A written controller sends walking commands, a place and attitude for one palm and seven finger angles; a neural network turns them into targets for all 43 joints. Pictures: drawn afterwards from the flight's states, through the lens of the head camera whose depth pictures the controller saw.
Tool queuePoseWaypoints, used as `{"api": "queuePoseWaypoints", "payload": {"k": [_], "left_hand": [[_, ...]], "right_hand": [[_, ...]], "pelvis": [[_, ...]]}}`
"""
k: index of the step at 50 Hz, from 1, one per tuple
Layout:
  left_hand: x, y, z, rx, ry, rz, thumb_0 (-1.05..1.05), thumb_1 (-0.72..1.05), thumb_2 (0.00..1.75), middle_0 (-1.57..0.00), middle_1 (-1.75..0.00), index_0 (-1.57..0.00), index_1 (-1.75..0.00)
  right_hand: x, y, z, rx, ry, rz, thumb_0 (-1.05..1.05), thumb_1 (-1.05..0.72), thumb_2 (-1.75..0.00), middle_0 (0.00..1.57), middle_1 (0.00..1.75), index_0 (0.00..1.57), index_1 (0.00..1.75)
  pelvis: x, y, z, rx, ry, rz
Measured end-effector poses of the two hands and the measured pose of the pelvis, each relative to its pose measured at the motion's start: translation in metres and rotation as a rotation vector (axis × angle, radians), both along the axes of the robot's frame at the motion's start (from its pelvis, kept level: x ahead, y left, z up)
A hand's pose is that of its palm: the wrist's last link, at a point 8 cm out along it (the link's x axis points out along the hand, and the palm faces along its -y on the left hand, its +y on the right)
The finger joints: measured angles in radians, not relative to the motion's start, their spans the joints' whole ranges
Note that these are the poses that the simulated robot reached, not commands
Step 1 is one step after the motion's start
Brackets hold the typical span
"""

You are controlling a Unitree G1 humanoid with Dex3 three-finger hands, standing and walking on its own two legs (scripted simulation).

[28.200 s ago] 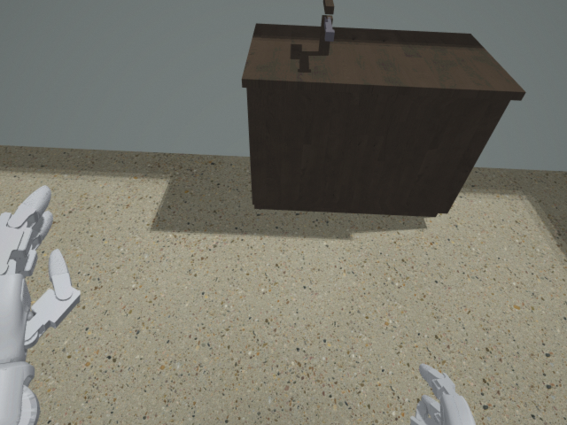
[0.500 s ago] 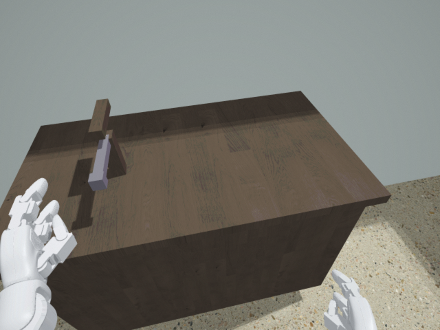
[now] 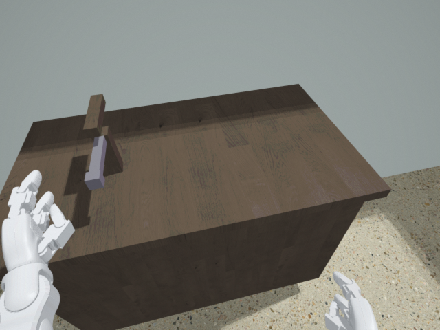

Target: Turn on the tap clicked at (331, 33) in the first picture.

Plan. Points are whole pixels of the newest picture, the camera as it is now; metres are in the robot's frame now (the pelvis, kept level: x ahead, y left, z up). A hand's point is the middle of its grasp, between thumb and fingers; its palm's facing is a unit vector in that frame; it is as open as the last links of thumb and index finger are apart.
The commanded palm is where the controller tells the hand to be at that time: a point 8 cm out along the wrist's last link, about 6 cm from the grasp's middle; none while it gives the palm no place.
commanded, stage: reach beside the lever's end, fingers flat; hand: left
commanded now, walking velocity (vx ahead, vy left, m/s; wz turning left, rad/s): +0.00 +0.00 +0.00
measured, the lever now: (95, 180) +0.35 +0.30 +0.08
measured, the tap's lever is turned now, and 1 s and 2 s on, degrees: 0 0 1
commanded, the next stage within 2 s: push the lever round in 1.34 s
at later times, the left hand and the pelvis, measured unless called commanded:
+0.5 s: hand (79, 206) +0.28 +0.29 +0.10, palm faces +0.54 -0.84 -0.09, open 7.7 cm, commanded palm +0.24 +0.33 +0.10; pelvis +0.00 +0.01 +0.00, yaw +0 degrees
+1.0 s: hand (76, 197) +0.31 +0.32 +0.08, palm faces +0.55 -0.83 -0.09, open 7.8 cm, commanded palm +0.26 +0.35 +0.08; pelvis +0.00 +0.01 -0.01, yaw +0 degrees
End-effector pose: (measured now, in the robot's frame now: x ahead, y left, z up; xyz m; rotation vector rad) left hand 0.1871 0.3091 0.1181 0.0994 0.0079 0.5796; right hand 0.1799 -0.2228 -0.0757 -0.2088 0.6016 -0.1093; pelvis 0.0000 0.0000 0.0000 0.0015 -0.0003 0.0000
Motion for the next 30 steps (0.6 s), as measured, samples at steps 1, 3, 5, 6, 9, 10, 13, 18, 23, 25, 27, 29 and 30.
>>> {"api": "queuePoseWaypoints", "payload": {"k": [1,3,5,6,9,10,13,18,23,25,27,29,30], "left_hand": [[0.001,0.000,0.000,0.001,0.000,-0.002,0.02,0.90,0.90,-0.19,-0.25,-0.19,-0.26],[0.002,0.001,-0.001,0.003,-0.003,-0.005,0.02,0.90,0.90,-0.19,-0.25,-0.19,-0.25],[0.003,0.000,-0.002,0.000,-0.006,-0.009,0.02,0.90,0.90,-0.19,-0.24,-0.18,-0.25],[0.003,0.000,-0.003,-0.001,-0.005,-0.010,0.02,0.90,0.90,-0.19,-0.24,-0.18,-0.24],[0.007,0.004,-0.007,-0.009,0.000,0.001,0.02,0.89,0.90,-0.18,-0.23,-0.18,-0.24],[0.008,0.006,-0.008,-0.011,0.001,0.007,0.02,0.89,0.90,-0.18,-0.23,-0.18,-0.23],[0.014,0.013,-0.010,-0.007,0.002,0.021,0.02,0.89,0.90,-0.18,-0.22,-0.18,-0.23],[0.028,0.014,-0.009,0.000,-0.013,0.006,0.02,0.90,0.90,-0.17,-0.21,-0.17,-0.21],[0.043,0.014,-0.013,-0.011,0.000,-0.010,0.02,0.90,0.90,-0.17,-0.20,-0.17,-0.20],[0.047,0.013,-0.015,-0.012,0.007,-0.011,0.02,0.90,0.90,-0.17,-0.19,-0.17,-0.20],[0.050,0.014,-0.016,-0.010,0.010,-0.008,0.02,0.90,0.90,-0.17,-0.19,-0.17,-0.19],[0.052,0.015,-0.017,-0.008,0.008,-0.003,0.02,0.90,0.90,-0.17,-0.18,-0.16,-0.19],[0.052,0.015,-0.018,-0.008,0.006,-0.001,0.02,0.90,0.90,-0.17,-0.18,-0.16,-0.18]], "right_hand": [[0.000,0.000,0.000,0.000,0.001,-0.001,0.01,-0.90,-0.90,0.20,0.30,0.20,0.30],[-0.001,0.001,0.000,0.000,0.004,-0.002,0.01,-0.90,-0.90,0.20,0.30,0.20,0.30],[-0.002,0.001,-0.001,-0.002,0.007,-0.002,0.01,-0.90,-0.90,0.20,0.30,0.20,0.30],[-0.002,0.001,-0.001,-0.003,0.010,-0.002,0.01,-0.90,-0.90,0.20,0.30,0.20,0.30],[-0.004,0.001,-0.003,-0.009,0.025,-0.003,0.01,-0.90,-0.90,0.20,0.30,0.20,0.30],[-0.005,0.001,-0.003,-0.012,0.030,-0.003,0.01,-0.90,-0.90,0.20,0.30,0.20,0.30],[-0.006,0.001,-0.004,-0.017,0.041,-0.005,0.01,-0.90,-0.90,0.20,0.30,0.20,0.30],[-0.009,0.001,-0.007,-0.020,0.048,-0.008,0.01,-0.90,-0.90,0.20,0.30,0.20,0.30],[-0.013,0.000,-0.010,-0.019,0.066,-0.022,0.01,-0.90,-0.90,0.20,0.30,0.20,0.30],[-0.015,-0.002,-0.010,-0.019,0.072,-0.028,0.01,-0.90,-0.90,0.20,0.30,0.20,0.30],[-0.016,-0.003,-0.011,-0.019,0.079,-0.035,0.01,-0.90,-0.90,0.20,0.30,0.20,0.30],[-0.018,-0.004,-0.012,-0.019,0.087,-0.041,0.01,-0.90,-0.90,0.20,0.30,0.20,0.30],[-0.019,-0.005,-0.012,-0.021,0.091,-0.042,0.01,-0.90,-0.90,0.20,0.30,0.20,0.30]], "pelvis": [[0.000,0.001,0.000,0.000,0.001,-0.001],[0.000,0.002,0.000,0.000,0.003,-0.001],[0.001,0.003,0.000,0.000,0.004,-0.001],[0.000,0.003,0.000,0.000,0.005,-0.001],[-0.001,0.004,-0.001,0.000,0.007,0.001],[-0.001,0.004,-0.001,-0.001,0.009,0.002],[-0.002,0.005,-0.001,-0.003,0.013,0.002],[-0.002,0.007,-0.002,-0.004,0.022,0.002],[0.000,0.008,-0.002,-0.002,0.033,-0.003],[0.001,0.008,-0.002,-0.002,0.037,-0.006],[0.002,0.009,-0.002,-0.002,0.041,-0.010],[0.003,0.009,-0.002,-0.002,0.044,-0.012],[0.003,0.009,-0.002,-0.002,0.045,-0.012]]}}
